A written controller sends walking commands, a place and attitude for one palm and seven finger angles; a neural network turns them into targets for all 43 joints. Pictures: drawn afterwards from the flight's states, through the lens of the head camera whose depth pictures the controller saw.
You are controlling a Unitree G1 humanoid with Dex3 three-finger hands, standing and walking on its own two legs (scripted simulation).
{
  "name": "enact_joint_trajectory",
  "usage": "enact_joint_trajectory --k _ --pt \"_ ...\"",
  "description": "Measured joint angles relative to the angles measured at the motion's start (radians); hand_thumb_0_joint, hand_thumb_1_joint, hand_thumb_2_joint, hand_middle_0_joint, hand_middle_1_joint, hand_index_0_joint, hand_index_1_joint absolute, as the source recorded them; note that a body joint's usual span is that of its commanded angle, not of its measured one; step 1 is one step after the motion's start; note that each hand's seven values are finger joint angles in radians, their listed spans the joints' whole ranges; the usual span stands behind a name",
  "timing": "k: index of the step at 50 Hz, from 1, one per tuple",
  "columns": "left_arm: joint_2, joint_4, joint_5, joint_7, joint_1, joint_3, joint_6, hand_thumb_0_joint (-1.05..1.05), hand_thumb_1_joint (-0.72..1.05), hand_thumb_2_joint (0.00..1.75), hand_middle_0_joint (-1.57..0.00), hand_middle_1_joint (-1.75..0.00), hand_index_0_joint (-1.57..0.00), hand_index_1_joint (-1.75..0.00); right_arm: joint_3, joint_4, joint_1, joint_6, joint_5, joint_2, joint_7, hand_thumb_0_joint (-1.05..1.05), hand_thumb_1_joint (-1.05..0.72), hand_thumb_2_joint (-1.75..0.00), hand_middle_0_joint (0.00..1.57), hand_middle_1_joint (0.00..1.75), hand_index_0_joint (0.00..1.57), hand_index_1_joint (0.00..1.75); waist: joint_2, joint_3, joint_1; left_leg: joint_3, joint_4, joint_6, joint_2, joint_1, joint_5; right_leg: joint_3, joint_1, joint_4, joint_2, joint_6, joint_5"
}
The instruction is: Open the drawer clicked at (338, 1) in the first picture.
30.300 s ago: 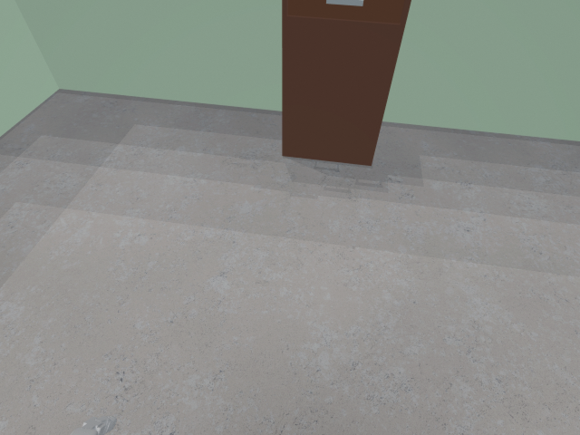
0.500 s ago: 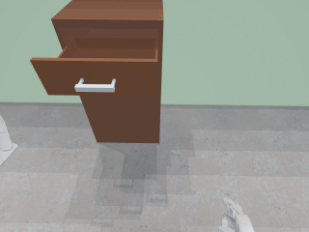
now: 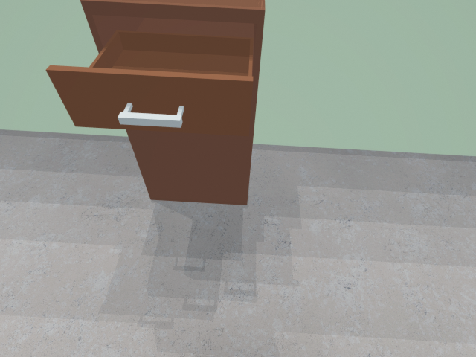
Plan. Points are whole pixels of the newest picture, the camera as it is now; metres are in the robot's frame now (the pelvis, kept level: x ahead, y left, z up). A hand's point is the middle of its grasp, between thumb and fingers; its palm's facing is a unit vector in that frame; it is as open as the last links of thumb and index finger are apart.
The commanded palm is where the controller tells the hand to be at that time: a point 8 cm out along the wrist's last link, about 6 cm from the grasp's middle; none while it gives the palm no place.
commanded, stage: let the arm hang, fingers relaxed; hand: left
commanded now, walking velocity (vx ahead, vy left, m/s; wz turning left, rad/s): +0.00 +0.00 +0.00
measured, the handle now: (152, 114) +0.60 +0.22 +0.05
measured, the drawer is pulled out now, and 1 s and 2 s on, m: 0.29 0.29 0.29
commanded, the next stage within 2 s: look to check the result in 0.76 s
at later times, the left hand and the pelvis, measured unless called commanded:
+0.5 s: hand out of the picture +0.00 +0.19 -0.16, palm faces +0.00 -0.97 -0.23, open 7.4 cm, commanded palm none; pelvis +0.00 +0.01 +0.01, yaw -1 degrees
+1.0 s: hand out of the picture +0.03 +0.20 -0.16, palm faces -0.02 -0.97 -0.24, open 7.4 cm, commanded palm none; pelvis +0.01 +0.01 +0.01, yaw -1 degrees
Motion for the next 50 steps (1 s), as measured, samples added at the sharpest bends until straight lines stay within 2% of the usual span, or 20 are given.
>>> enact_joint_trajectory --k 3,7,17,29,50 --pt "0.023 0.075 0.000 -0.006 0.018 -0.001 -0.011 -0.02 1.01 0.89 -0.21 -0.30 -0.20 -0.30 0.003 0.059 0.031 0.010 0.002 0.016 -0.005 0.01 -0.91 -0.90 0.19 0.29 0.20 0.30 0.006 0.017 0.022 -0.006 -0.049 0.001 0.005 0.012 0.029 -0.005 0.022 -0.069 0.006 -0.001 0.040" --pt "0.036 0.154 0.001 -0.003 0.047 -0.003 -0.018 -0.01 0.97 0.89 -0.21 -0.30 -0.20 -0.30 -0.003 0.111 0.053 0.015 0.006 0.026 -0.012 0.01 -0.91 -0.90 0.20 0.29 0.20 0.30 0.019 0.023 0.030 -0.002 -0.095 0.005 0.001 0.031 0.055 -0.002 0.040 -0.117 0.001 0.003 0.067" --pt "0.012 0.226 0.004 0.009 0.037 -0.011 -0.029 0.01 0.92 0.89 -0.20 -0.29 -0.20 -0.30 -0.016 0.149 0.032 0.008 0.009 0.030 -0.017 0.00 -0.91 -0.90 0.20 0.29 0.20 0.30 0.050 0.006 0.021 0.015 -0.139 0.016 -0.012 0.063 0.077 0.014 0.057 -0.135 -0.014 0.014 0.079" --pt "-0.031 0.190 0.006 0.010 -0.047 -0.011 -0.047 0.00 0.91 0.89 -0.20 -0.29 -0.20 -0.30 -0.027 0.149 0.000 -0.001 0.004 0.038 -0.016 0.01 -0.92 -0.90 0.19 0.29 0.20 0.30 0.037 -0.017 0.008 0.025 -0.137 0.015 -0.011 0.070 0.072 0.024 0.055 -0.121 -0.014 0.015 0.071" --pt "0.005 0.201 0.004 0.009 -0.070 0.003 -0.045 0.00 0.91 0.89 -0.20 -0.29 -0.20 -0.30 -0.030 0.160 -0.016 -0.005 0.006 0.025 -0.018 0.00 -0.91 -0.90 0.19 0.29 0.20 0.30 0.033 0.018 0.005 0.029 -0.149 0.012 -0.005 0.082 0.065 0.029 0.070 -0.145 -0.008 0.012 0.073"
